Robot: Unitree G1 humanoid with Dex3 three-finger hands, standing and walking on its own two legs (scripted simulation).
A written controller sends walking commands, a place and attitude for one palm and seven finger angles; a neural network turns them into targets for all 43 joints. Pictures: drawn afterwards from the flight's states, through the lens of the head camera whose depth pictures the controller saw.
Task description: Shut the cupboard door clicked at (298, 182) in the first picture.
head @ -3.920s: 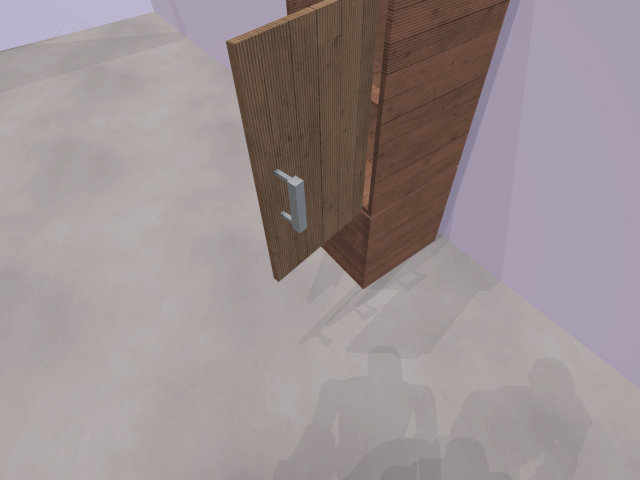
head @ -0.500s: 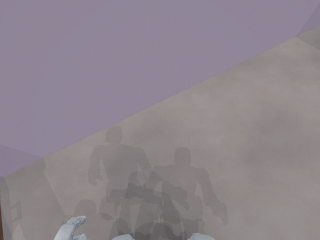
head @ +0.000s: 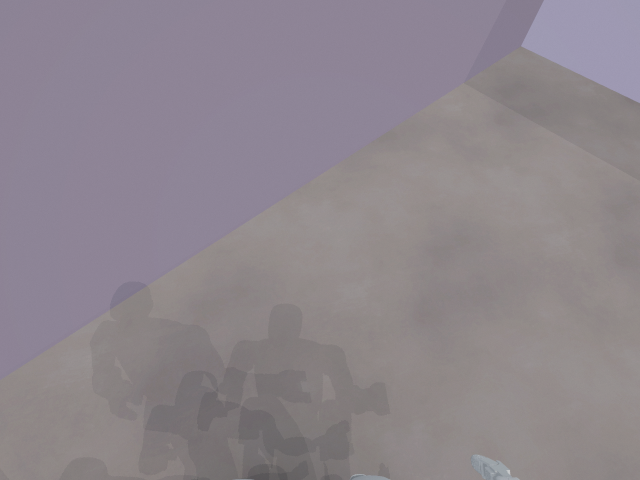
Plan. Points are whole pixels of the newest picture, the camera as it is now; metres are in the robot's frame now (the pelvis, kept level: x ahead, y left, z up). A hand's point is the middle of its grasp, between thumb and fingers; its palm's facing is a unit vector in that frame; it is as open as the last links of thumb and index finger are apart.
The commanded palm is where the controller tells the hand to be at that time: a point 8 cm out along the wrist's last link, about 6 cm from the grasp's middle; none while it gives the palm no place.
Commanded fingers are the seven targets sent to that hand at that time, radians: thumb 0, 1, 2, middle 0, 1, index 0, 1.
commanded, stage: walk around to get in front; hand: left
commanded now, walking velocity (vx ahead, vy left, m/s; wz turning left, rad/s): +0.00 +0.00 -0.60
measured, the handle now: out of the picture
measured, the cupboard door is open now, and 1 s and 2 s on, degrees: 100 100 100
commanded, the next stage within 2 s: walk to a spot facing it in 1.38 s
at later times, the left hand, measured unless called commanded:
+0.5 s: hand (252, 436) +0.19 +0.10 -0.14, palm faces -0.29 -0.92 -0.26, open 7.4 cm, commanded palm none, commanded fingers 0.00 0.90 0.90 -0.20 -0.30 -0.20 -0.30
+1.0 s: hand (309, 314) +0.39 +0.04 -0.16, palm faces -0.55 -0.81 -0.19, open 7.4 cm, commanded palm none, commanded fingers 0.00 0.90 0.90 -0.20 -0.30 -0.20 -0.30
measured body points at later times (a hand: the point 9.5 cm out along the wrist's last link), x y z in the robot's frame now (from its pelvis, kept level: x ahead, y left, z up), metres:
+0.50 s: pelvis +0.04 -0.07 +0.01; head +0.09 -0.10 +0.45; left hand +0.20 +0.15 -0.12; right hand +0.02 -0.34 -0.14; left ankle +0.07 +0.09 -0.65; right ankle +0.00 -0.14 -0.73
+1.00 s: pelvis +0.21 -0.10 +0.01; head +0.26 -0.10 +0.46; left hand +0.41 +0.09 -0.14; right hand +0.12 -0.32 -0.12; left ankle +0.25 +0.02 -0.73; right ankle +0.12 -0.19 -0.62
